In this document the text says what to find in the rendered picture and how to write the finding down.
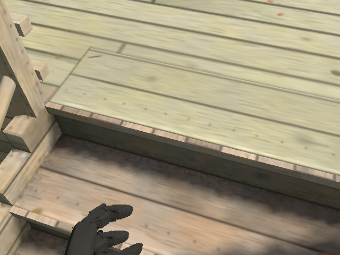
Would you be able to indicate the robot left hand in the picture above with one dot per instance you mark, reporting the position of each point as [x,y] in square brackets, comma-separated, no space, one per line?
[85,238]

